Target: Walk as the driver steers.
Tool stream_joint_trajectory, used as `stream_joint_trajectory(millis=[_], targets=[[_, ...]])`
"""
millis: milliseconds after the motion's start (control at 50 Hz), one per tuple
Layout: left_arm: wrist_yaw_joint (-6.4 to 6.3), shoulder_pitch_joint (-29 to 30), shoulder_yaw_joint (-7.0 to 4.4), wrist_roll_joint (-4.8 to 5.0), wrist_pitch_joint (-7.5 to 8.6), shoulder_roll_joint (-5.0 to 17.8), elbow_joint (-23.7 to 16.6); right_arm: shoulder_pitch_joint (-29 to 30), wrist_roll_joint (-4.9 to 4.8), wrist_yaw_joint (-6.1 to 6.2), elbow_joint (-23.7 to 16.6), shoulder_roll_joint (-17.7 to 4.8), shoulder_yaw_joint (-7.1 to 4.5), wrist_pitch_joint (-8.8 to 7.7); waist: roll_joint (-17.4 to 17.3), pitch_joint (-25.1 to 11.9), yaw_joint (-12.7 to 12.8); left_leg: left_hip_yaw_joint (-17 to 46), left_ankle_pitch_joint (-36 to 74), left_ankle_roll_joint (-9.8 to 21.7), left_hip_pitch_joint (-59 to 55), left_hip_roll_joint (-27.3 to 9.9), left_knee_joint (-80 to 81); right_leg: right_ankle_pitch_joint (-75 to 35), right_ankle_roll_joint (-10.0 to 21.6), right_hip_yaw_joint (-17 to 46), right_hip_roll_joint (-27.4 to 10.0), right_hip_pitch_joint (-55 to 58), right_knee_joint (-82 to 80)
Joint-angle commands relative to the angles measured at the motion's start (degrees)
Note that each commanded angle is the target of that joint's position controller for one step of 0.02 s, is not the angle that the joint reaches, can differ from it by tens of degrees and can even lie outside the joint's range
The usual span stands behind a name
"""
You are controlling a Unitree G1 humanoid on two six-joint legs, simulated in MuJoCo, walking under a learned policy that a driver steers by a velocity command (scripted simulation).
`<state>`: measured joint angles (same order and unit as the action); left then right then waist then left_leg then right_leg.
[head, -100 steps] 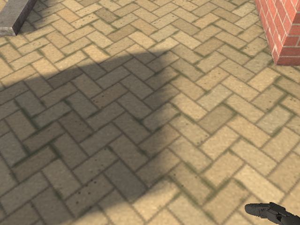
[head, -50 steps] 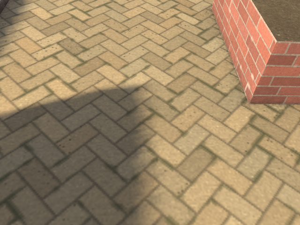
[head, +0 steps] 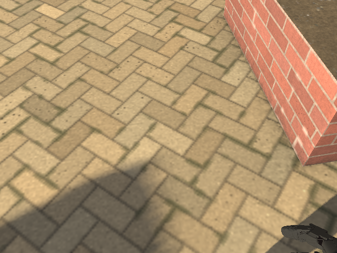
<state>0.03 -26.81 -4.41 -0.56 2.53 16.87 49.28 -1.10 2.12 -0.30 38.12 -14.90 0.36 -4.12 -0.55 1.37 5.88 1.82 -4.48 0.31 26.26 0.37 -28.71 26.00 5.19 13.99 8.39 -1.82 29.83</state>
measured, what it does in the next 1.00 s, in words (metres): walks ahead: right foot, then left foot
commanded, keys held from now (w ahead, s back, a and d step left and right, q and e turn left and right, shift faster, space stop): w+e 0.20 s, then w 0.20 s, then w+q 0.26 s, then q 0.34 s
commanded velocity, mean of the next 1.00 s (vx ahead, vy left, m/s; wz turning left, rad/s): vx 0.42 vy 0.00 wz -0.02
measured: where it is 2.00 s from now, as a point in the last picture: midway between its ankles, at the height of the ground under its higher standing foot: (217, 249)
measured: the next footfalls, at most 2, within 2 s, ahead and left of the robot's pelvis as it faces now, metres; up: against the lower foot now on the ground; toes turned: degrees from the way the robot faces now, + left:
right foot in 0.50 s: +0.38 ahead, -0.14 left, +0.00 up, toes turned -15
left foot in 0.98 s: +0.62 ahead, +0.01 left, +0.00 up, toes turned +5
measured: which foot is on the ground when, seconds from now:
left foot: down 0.00-0.52, up 0.54-0.96, down 0.98-1.00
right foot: down 0.00-0.00, up 0.02-0.48, down 0.50-0.96, up 0.98-1.00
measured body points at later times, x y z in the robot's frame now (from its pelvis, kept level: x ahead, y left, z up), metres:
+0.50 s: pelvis +0.25 -0.03 +0.00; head +0.29 -0.04 +0.45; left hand +0.53 +0.13 -0.08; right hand +0.13 -0.25 -0.14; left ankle +0.12 +0.12 -0.72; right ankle +0.34 -0.13 -0.73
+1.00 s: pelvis +0.47 -0.05 -0.01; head +0.51 -0.04 +0.44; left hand +0.50 +0.21 -0.15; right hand +0.63 -0.30 -0.12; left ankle +0.58 +0.01 -0.73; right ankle +0.35 -0.13 -0.70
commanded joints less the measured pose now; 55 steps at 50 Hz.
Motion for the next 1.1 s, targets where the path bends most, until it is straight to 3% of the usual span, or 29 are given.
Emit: stream_joint_trajectory(millis=[20,40,60,80,100,140,200,320,400,440,460,480,500,520,540,560,580,620,660,740,820,900,940,960,980,1000,1020,1060,1100], targets=[[0.29,-2.42,-0.06,1.96,1.40,1.60,-7.43,-20.80,1.44,2.05,0.69,-18.32,-5.64,-0.22,-18.35,-19.35,-8.97,40.52,-21.90,10.74,-43.36,-26.74,12.36,7.09,-0.51,-6.33,1.56,-31.08,35.00],[-0.32,-1.56,-0.46,-0.13,0.33,6.10,-5.28,-17.83,0.62,1.70,0.58,-13.32,-5.22,0.47,-9.39,-12.78,-7.59,40.75,-26.62,11.01,-37.24,-25.35,12.32,3.25,-0.11,-6.83,-4.62,-36.11,40.58],[0.20,2.63,-0.68,-0.64,0.01,6.49,-5.12,-14.86,0.13,1.41,0.01,-8.30,-4.06,0.50,-3.03,-6.53,-7.65,31.20,-22.87,9.76,-30.39,-22.29,13.02,-2.43,-0.31,-7.26,-6.49,-35.43,40.24],[0.73,5.13,-0.50,-0.67,-0.17,5.32,-5.49,-13.25,0.16,1.15,0.42,-6.24,-3.49,0.39,-1.39,-3.17,-7.06,22.94,-14.31,8.64,-25.42,-19.35,14.37,-5.63,-0.92,-7.94,-8.09,-34.15,38.34],[1.30,6.38,-0.51,-1.21,-0.67,4.77,-5.73,-13.49,0.07,1.20,1.06,-5.70,-3.29,0.14,-3.62,-1.88,-6.65,17.15,-8.38,7.62,-22.88,-17.12,15.25,-6.74,-1.40,-8.59,-9.36,-33.16,36.86],[2.22,6.47,-0.34,-1.57,-1.88,3.89,-5.89,-14.96,-0.56,0.95,2.58,-5.61,-3.32,-0.81,-6.34,-1.52,-5.79,10.23,1.64,6.99,-20.81,-14.99,16.15,-8.08,-2.07,-9.66,-9.82,-31.89,36.47],[3.11,10.83,0.04,-1.56,-2.61,2.90,-7.76,-16.86,-1.24,0.45,4.11,-6.00,-3.74,-1.85,-5.52,-1.05,-5.54,4.47,8.85,7.90,-21.75,-15.31,17.83,-12.06,-2.57,-10.21,-10.67,-35.97,35.94],[3.87,22.04,1.92,-1.51,-1.69,0.25,-11.07,-20.46,-0.95,-0.20,7.80,-5.84,-3.70,-1.90,-4.89,2.19,-7.22,-4.68,12.59,7.89,-20.58,-12.32,20.27,-23.07,-2.92,-12.91,-9.81,-34.55,16.69],[3.90,28.16,2.68,-1.76,-1.28,0.42,-12.90,-25.01,-1.19,0.12,11.11,-7.67,-4.02,-1.23,-4.81,3.60,-8.63,-5.77,16.19,7.89,-24.45,-14.64,19.49,-20.73,-0.88,-17.22,-9.38,-29.95,6.69],[3.21,27.75,2.61,-2.17,-0.83,1.04,-12.76,-26.52,-1.34,0.25,12.99,-8.44,-4.01,-0.46,-4.97,2.98,-7.68,-4.92,27.19,8.01,-27.49,-15.29,14.95,-16.05,0.85,-18.80,-8.20,-26.08,3.39],[2.74,24.19,2.34,-2.37,-0.39,1.58,-11.52,-26.61,-1.39,0.32,13.62,-9.02,-4.03,-0.16,-5.22,0.87,-5.87,-5.00,35.51,7.69,-28.25,-14.94,9.66,-14.37,1.73,-19.36,-6.58,-20.81,1.43],[2.18,15.93,1.63,-2.78,0.54,2.86,-8.57,-25.91,-1.70,0.41,13.91,-9.10,-3.90,0.10,-3.87,-3.70,-1.77,-6.34,37.82,6.89,-26.37,-13.17,0.08,-16.93,3.11,-19.42,-5.43,-9.99,-3.21],[1.30,6.02,0.40,-3.88,1.23,6.14,-5.35,-25.62,-2.02,0.29,12.93,-7.52,-3.29,-0.03,-1.01,-10.49,1.90,-7.02,25.54,5.95,-16.93,-10.82,-12.86,-14.92,4.99,-13.30,-11.27,5.72,-3.40],[0.19,0.22,-1.21,-4.83,1.35,12.70,-5.12,-28.79,-3.39,-0.55,9.44,-0.23,-1.49,-0.27,12.37,-20.26,1.56,-9.00,-11.89,3.24,4.41,-2.69,-34.84,-11.46,11.01,13.11,-31.96,25.74,-5.48],[-0.42,0.65,-1.44,-2.04,0.62,12.01,-5.37,-26.94,-2.44,0.32,10.59,-6.37,-3.48,0.29,8.34,-21.69,2.40,-1.14,-25.48,3.60,9.23,1.00,-43.68,-13.66,12.30,22.69,-35.27,20.93,-11.96],[-0.67,6.05,-0.63,-1.08,0.54,9.45,-5.07,-22.81,-2.05,0.35,9.69,-7.25,-4.10,0.51,5.05,-11.34,-0.43,1.87,-20.85,4.15,11.72,-2.41,-42.86,-13.59,10.04,11.76,-31.64,12.95,-13.20],[-0.51,9.79,0.40,-0.81,1.02,5.42,-4.90,-21.69,-2.19,0.03,9.94,-5.53,-3.71,0.42,4.80,-5.13,-2.49,0.99,-16.96,4.13,10.41,-4.54,-39.23,-15.44,7.84,4.74,-28.51,5.23,-15.89],[-0.56,12.92,1.54,-0.45,1.99,1.35,-4.15,-23.44,-0.85,-0.46,11.84,-3.68,-3.76,1.86,6.24,-0.27,-5.86,0.66,-13.36,3.43,5.27,-6.23,-34.92,-17.96,3.89,-4.47,-23.70,-4.01,-19.99],[-0.56,12.16,1.51,-0.43,3.26,1.08,-3.13,-23.97,-0.40,-1.27,12.51,-2.09,-3.84,3.12,5.28,0.01,-7.00,0.22,-10.75,3.07,4.01,-5.91,-35.21,-22.25,3.56,-8.55,-22.67,-5.81,-21.87],[-0.89,11.12,1.22,-0.05,4.16,1.69,-1.27,-18.46,-0.20,-1.59,10.18,-0.94,-4.21,3.73,4.96,2.05,-8.46,-1.79,-4.56,1.37,8.18,-5.43,-30.60,-50.41,3.81,-19.05,-22.09,-5.56,-18.90],[-1.44,10.41,1.20,0.14,3.57,1.86,-0.10,-10.20,-0.35,-2.28,7.20,0.65,-3.13,3.65,6.88,2.08,-6.41,-6.31,4.53,1.75,2.64,-3.36,-13.68,-52.94,2.93,-25.92,-19.81,-6.10,-16.13],[-2.43,9.24,0.31,0.09,2.19,4.17,0.73,-9.86,0.82,-2.55,6.04,-1.52,-3.57,3.64,6.18,-0.04,-6.47,-8.32,0.33,4.48,-1.02,-0.75,-7.93,-59.65,1.82,-26.15,-22.50,-0.08,-7.99],[-2.89,10.04,-0.17,0.11,1.11,5.29,0.48,-14.59,1.13,-2.27,6.87,-3.21,-4.27,3.07,5.76,-2.92,-8.43,-8.23,-4.11,6.66,-5.69,1.66,-4.75,-62.23,1.15,-25.98,-22.61,1.45,2.85],[-2.81,10.71,-0.31,0.24,0.40,5.65,0.10,-19.61,1.41,-1.81,8.34,-4.29,-4.86,2.24,2.87,-5.94,-10.91,-8.05,0.45,8.01,-11.60,3.08,1.10,-56.27,-0.37,-26.83,-20.84,0.38,13.56],[-2.53,8.19,-0.20,0.06,0.13,5.27,-0.73,-22.81,1.48,-0.94,8.47,-9.12,-6.13,1.38,-4.08,-9.75,-12.11,1.41,22.08,10.47,-21.38,-4.39,2.51,-37.13,-3.02,-27.32,-17.36,-8.26,28.96],[-1.97,1.63,1.04,0.57,-0.51,-0.84,-3.01,-20.44,0.49,-0.36,7.30,-16.22,-7.95,1.97,-15.06,-15.84,-6.23,24.07,54.94,22.41,-36.19,-21.66,-2.08,13.61,-5.89,-24.68,-5.73,-27.42,49.41],[-1.80,4.39,0.84,-1.20,-1.46,2.09,-2.73,-22.44,-2.63,-0.20,6.07,-15.64,-8.36,3.04,-6.34,-22.50,-10.02,29.38,41.53,25.22,-35.65,-22.21,3.51,11.43,-6.01,-12.99,-6.42,-29.43,52.57],[-1.98,11.79,0.78,-0.51,-1.89,2.45,-3.87,-13.96,-2.25,0.56,5.09,-8.83,-6.50,4.47,-0.20,-6.21,-7.83,21.05,17.32,20.21,-19.77,-17.16,10.09,2.26,-6.17,-12.18,-10.79,-31.91,46.08],[-2.19,11.73,0.53,-1.49,-3.06,2.98,-4.14,-10.80,-1.96,0.90,4.73,-5.88,-5.58,4.81,-2.01,-2.78,-5.41,16.11,12.79,15.74,-12.08,-11.55,12.22,-2.06,-6.66,-12.25,-11.58,-27.67,38.98]])
Keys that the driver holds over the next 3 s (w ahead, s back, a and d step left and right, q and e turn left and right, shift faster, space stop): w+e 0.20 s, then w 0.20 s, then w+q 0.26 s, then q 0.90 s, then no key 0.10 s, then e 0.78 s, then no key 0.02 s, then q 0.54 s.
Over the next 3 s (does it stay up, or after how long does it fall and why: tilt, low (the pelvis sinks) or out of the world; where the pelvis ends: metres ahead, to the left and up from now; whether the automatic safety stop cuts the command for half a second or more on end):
stays up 0.52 -0.15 0.02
